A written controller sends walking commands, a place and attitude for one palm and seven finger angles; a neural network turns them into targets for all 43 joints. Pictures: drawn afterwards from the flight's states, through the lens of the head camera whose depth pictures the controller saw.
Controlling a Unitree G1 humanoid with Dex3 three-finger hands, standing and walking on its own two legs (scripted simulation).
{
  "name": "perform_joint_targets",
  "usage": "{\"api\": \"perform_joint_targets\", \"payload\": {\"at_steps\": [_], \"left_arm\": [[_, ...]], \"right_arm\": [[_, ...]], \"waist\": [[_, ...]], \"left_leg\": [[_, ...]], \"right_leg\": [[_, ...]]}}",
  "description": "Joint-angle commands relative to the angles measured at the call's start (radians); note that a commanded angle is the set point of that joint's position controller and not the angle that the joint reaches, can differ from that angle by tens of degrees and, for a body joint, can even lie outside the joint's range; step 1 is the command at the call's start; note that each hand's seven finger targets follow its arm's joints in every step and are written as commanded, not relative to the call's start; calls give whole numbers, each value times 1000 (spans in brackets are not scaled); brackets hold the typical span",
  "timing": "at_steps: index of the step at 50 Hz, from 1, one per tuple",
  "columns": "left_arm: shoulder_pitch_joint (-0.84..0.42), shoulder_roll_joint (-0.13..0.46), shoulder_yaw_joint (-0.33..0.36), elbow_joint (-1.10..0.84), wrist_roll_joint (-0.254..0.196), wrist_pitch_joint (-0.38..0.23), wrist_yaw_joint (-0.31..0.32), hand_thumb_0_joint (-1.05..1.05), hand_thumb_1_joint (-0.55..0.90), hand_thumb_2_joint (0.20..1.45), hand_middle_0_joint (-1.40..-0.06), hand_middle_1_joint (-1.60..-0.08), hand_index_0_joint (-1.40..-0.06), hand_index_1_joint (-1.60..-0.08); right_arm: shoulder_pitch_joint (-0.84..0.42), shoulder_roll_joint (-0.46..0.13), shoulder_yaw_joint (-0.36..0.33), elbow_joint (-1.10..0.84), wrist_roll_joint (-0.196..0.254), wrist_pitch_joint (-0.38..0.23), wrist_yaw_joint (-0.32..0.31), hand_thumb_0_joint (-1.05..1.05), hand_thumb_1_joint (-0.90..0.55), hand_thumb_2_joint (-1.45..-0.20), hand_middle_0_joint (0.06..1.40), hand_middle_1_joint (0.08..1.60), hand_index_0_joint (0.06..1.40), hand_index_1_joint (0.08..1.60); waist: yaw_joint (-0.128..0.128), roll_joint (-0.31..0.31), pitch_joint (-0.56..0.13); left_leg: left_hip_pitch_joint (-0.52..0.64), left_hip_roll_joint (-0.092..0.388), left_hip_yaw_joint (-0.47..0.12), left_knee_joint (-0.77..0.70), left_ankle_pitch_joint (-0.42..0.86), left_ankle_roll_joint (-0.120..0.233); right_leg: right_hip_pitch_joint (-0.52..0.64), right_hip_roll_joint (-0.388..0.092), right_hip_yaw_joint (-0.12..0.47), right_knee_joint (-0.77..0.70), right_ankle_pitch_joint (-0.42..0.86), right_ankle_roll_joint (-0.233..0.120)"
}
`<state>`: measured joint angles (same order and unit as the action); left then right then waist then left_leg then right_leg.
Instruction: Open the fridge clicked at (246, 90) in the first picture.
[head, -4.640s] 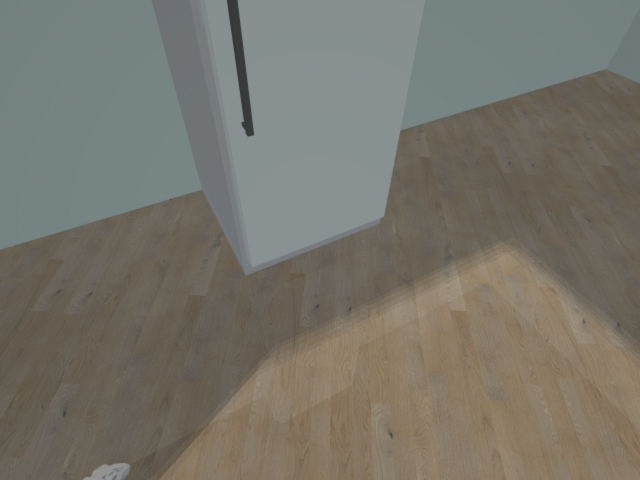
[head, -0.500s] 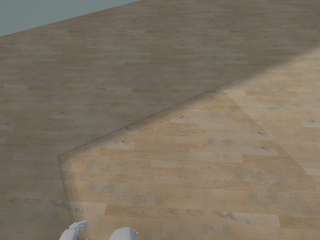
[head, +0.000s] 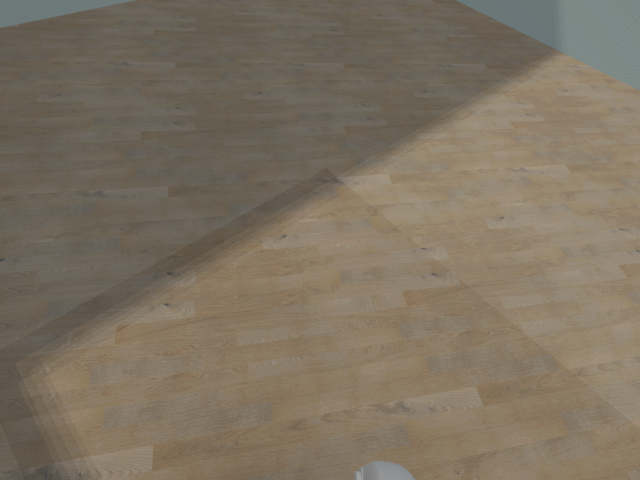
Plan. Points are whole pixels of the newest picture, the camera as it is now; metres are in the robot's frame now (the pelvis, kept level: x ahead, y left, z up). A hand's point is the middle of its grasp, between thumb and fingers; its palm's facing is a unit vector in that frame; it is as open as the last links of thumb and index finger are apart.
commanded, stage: walk to a spot facing it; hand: left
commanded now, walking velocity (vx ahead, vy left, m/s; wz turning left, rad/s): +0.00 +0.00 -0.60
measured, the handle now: out of the picture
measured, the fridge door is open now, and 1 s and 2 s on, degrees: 0 0 0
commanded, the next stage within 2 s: turn to face it in 0.62 s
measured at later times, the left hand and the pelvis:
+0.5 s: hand (242, 467) +0.15 +0.11 -0.16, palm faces -0.25 -0.94 -0.24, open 7.4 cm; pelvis +0.05 -0.07 +0.00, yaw -17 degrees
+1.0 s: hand (272, 338) +0.35 +0.09 -0.18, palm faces -0.30 -0.94 -0.17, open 7.4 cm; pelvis +0.21 -0.05 +0.00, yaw -20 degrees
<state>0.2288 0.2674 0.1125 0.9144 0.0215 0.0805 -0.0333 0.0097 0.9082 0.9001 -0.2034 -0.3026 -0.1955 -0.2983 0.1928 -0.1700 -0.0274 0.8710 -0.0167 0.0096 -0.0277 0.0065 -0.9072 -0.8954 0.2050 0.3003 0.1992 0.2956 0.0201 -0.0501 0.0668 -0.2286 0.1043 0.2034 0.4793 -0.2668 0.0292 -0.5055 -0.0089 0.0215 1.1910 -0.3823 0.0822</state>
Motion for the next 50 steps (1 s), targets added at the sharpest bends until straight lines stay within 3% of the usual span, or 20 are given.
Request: {"api": "perform_joint_targets", "payload": {"at_steps": [1,7,9,11,12,13,14,15,17,19,21,28,33,35,36,37,38,41,44,50], "left_arm": [[-67,25,-1,-92,-1,-19,1,0,900,900,-200,-300,-200,-300],[-107,-1,-15,-103,-2,-27,1,0,900,900,-200,-300,-200,-300],[-105,-3,-17,-103,-2,-36,-1,0,900,900,-200,-300,-200,-300],[-52,5,-14,-89,0,-45,-2,0,900,900,-200,-300,-200,-300],[21,29,-7,-61,3,-56,0,0,900,900,-200,-300,-200,-300],[114,138,12,-32,13,-73,12,0,900,900,-200,-300,-200,-300],[184,253,31,-11,2,-78,28,0,900,900,-200,-300,-200,-300],[208,240,30,-7,-10,-75,43,0,900,900,-200,-300,-200,-300],[113,172,20,-23,-9,-92,48,0,900,900,-200,-300,-200,-300],[53,100,-9,-29,-6,-110,46,0,900,900,-200,-300,-200,-300],[57,97,-15,-20,-4,-128,38,0,900,900,-200,-300,-200,-300],[161,84,-25,44,1,-147,44,0,900,900,-200,-300,-200,-300],[146,98,-20,63,4,-138,50,0,900,900,-200,-300,-200,-300],[108,101,-15,58,-5,-137,50,0,900,900,-200,-300,-200,-300],[121,62,-18,54,-17,-136,46,0,900,900,-200,-300,-200,-300],[201,-8,-32,58,-30,-133,36,0,900,900,-200,-300,-200,-300],[186,2,-41,55,-22,-131,45,0,900,900,-200,-300,-200,-300],[105,-22,-45,83,-4,-117,40,0,900,900,-200,-300,-200,-300],[129,-69,-59,99,-6,-94,38,0,900,900,-200,-300,-200,-300],[27,-45,-43,43,-2,-64,53,0,900,900,-200,-300,-200,-300]], "right_arm": [[93,-189,-61,-28,-5,-22,-9,0,-900,-900,200,300,200,300],[109,-222,-83,6,-10,-15,3,0,-900,-900,200,300,200,300],[119,-229,-87,18,-14,-14,9,0,-900,-900,200,300,200,300],[89,-230,-88,19,-14,-13,14,0,-900,-900,200,300,200,300],[79,-221,-83,19,-11,-11,19,0,-900,-900,200,300,200,300],[87,-160,-70,-3,2,-7,29,0,-900,-900,200,300,200,300],[-24,-103,-41,-76,-4,-4,38,0,-900,-900,200,300,200,300],[-80,-147,-47,-95,-9,-1,34,0,-900,-900,200,300,200,300],[-92,-150,-55,-77,-10,-8,41,0,-900,-900,200,300,200,300],[-50,-159,-61,-34,-20,-16,44,0,-900,-900,200,300,200,300],[4,-132,-57,-7,-18,-17,45,0,-900,-900,200,300,200,300],[-94,-109,-47,-39,-8,-32,52,0,-900,-900,200,300,200,300],[-113,-101,-39,-48,-1,-54,48,0,-900,-900,200,300,200,300],[87,-143,-49,17,-5,-65,27,0,-900,-900,200,300,200,300],[231,-222,-65,60,-15,-71,12,0,-900,-900,200,300,200,300],[321,-322,-82,84,-23,-75,8,0,-900,-900,200,300,200,300],[320,-314,-68,86,-8,-54,7,0,-900,-900,200,300,200,300],[115,-153,-24,66,-8,-61,2,0,-900,-900,200,300,200,300],[68,-118,-12,88,-2,-69,0,0,-900,-900,200,300,200,300],[112,-157,-45,99,-3,-35,7,0,-900,-900,200,300,200,300]], "waist": [[-58,224,-87],[-76,265,-91],[-79,279,-123],[-38,249,-136],[6,164,-168],[57,-110,-200],[112,-340,-131],[113,-233,-93],[70,-200,-20],[13,-82,21],[-15,-68,13],[12,-79,4],[5,-84,5],[-90,-44,-76],[-137,82,-189],[-133,384,-309],[-129,346,-289],[-55,216,-31],[0,196,-70],[-21,154,-122]], "left_leg": [[195,250,-146,-153,363,86],[176,290,-63,-100,413,90],[180,311,-56,-89,296,75],[113,311,-22,-36,84,32],[21,276,21,93,-15,-12],[-218,180,98,346,-199,-71],[-526,37,15,611,-424,-112],[-567,53,-129,681,-362,-97],[-575,73,-165,713,-186,-91],[-489,80,-165,651,-76,-107],[-436,59,-136,593,-33,-125],[-459,26,-128,435,38,-117],[-247,-27,-96,189,5,-79],[57,-65,-84,25,121,-66],[290,50,-189,-4,208,-38],[478,356,-542,-46,405,77],[391,392,-613,-112,448,139],[21,264,-452,-210,334,144],[-58,157,-297,-198,483,111],[13,155,-386,-206,329,145]], "right_leg": [[-82,-46,-42,-92,-25,8],[41,-43,-117,-352,-68,-14],[92,-35,-134,-441,-87,-32],[214,-21,-154,-593,-9,-56],[370,-7,-165,-720,80,-74],[585,-178,72,-858,-40,-143],[617,-389,490,-967,-2,-253],[567,-412,490,-995,-33,-293],[487,-327,406,-1007,-99,-267],[406,-264,253,-971,103,-246],[394,-220,165,-947,322,-237],[492,-208,181,-927,490,-254],[451,-200,188,-843,604,-231],[359,-133,142,-628,680,-186],[245,-58,89,-416,510,-145],[34,73,-45,-94,-114,-90],[20,46,27,46,-237,-100],[17,-56,7,50,-86,-79],[152,-69,-34,-171,-33,-52],[77,-50,-45,-253,12,-22]]}}
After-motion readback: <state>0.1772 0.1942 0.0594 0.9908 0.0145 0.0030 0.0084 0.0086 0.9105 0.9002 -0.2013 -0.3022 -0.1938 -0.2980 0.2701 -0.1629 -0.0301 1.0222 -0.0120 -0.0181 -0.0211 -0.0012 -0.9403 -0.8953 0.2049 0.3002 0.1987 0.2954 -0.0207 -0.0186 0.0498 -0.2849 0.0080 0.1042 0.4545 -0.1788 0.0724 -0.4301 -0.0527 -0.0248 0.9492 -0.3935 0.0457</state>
